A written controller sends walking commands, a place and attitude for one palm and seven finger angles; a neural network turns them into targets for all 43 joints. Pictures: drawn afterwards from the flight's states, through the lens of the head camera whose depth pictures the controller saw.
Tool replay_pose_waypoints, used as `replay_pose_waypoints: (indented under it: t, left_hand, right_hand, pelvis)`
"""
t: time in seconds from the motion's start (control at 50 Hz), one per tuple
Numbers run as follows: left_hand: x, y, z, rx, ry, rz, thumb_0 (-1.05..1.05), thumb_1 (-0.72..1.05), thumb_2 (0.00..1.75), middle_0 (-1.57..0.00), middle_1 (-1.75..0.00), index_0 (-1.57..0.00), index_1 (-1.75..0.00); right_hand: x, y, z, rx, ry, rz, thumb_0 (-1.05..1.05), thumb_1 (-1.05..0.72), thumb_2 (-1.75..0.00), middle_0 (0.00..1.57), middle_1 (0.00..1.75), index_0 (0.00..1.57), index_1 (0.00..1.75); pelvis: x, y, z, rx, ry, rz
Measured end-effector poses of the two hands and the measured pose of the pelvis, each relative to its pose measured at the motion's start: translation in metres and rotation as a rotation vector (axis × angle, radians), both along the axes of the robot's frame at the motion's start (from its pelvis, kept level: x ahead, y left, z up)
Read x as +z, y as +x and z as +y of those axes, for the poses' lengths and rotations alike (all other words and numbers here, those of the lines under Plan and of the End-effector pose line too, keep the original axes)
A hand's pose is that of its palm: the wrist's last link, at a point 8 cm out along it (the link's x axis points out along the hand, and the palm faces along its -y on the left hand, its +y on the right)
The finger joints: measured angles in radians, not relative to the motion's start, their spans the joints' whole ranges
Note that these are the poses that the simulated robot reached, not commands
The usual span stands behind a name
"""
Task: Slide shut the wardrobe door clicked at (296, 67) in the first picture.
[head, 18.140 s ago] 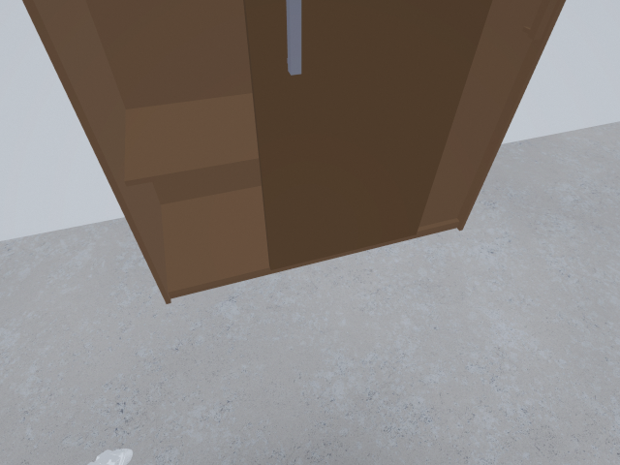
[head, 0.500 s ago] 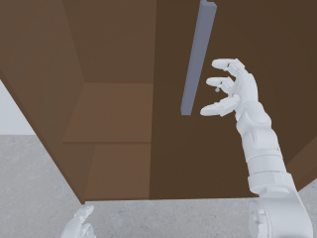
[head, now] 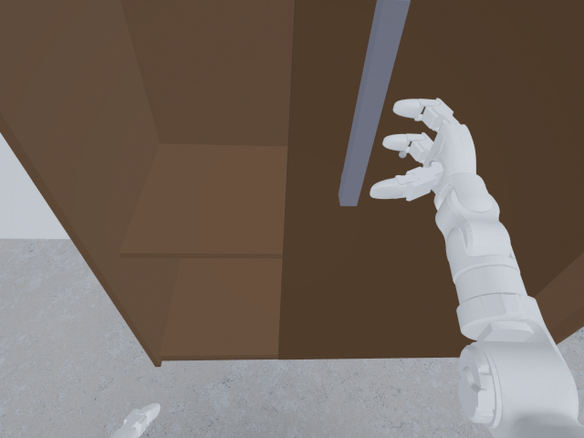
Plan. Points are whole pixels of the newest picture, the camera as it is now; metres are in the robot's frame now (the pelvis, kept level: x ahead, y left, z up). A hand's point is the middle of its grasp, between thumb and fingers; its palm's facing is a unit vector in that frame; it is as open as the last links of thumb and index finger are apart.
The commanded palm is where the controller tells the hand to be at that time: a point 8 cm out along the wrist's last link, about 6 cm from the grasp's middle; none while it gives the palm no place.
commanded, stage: slide the fingers in behind the handle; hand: right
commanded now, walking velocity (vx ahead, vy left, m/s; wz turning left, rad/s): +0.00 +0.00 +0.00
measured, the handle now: (362, 113) +0.48 -0.04 +0.23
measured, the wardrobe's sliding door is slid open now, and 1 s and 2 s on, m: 0.40 0.40 0.40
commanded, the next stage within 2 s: grip the handle and tug to test in 1.76 s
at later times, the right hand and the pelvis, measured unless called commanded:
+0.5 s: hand (384, 159) +0.42 -0.07 +0.20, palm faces -0.10 +0.99 -0.01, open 14.0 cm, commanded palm +0.40 -0.12 +0.20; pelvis +0.00 +0.00 +0.00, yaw +0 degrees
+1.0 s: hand (365, 157) +0.42 -0.05 +0.20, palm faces -0.12 +0.99 -0.01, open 14.0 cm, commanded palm +0.41 -0.09 +0.20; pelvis +0.00 +0.00 +0.00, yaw +0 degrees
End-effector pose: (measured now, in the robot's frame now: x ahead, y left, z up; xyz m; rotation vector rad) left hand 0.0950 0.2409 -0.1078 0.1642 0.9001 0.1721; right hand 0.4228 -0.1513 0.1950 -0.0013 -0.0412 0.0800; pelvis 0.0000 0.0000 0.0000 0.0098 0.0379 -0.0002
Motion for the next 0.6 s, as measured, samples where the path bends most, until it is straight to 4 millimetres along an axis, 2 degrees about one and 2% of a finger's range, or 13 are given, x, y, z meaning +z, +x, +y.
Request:
replay_pose_waypoints:
  t: [0.08,0.18,0.28,0.44,0.6]
  left_hand:
    - [-0.001,-0.004,0.000,0.004,-0.005,-0.001,0.01,0.91,0.90,-0.20,-0.30,-0.20,-0.30]
    - [-0.001,-0.003,-0.003,0.001,-0.019,-0.018,0.01,0.91,0.90,-0.20,-0.30,-0.20,-0.30]
    - [0.002,0.006,-0.007,-0.002,-0.036,-0.053,0.01,0.91,0.90,-0.20,-0.30,-0.20,-0.30]
    - [0.009,0.023,-0.010,-0.023,-0.039,-0.098,0.01,0.91,0.90,-0.20,-0.30,-0.20,-0.30]
    - [0.011,0.033,-0.009,-0.043,-0.031,-0.109,0.01,0.91,0.90,-0.20,-0.30,-0.20,-0.30]
  right_hand:
    - [0.001,-0.001,0.002,0.002,-0.008,-0.012,-0.01,0.50,-0.30,0.34,1.24,0.32,1.22]
    - [0.004,-0.005,0.015,0.033,0.005,-0.039,-0.01,0.50,-0.30,0.32,1.22,0.31,1.21]
    - [0.005,-0.010,0.023,0.036,0.008,-0.039,-0.01,0.50,-0.30,0.31,1.21,0.30,1.20]
    - [0.002,-0.017,0.024,0.020,-0.007,-0.028,-0.01,0.50,-0.30,0.31,1.20,0.30,1.20]
    - [0.006,-0.015,0.032,0.029,-0.004,-0.027,-0.01,0.50,-0.30,0.31,1.20,0.30,1.20]
  pelvis:
    - [0.000,0.000,-0.001,0.001,-0.001,0.000]
    - [0.000,0.000,-0.001,0.007,-0.003,-0.004]
    - [0.000,0.000,-0.001,0.015,-0.004,-0.009]
    - [0.000,-0.002,0.001,0.012,-0.004,-0.018]
    - [0.000,-0.002,0.003,0.004,-0.005,-0.014]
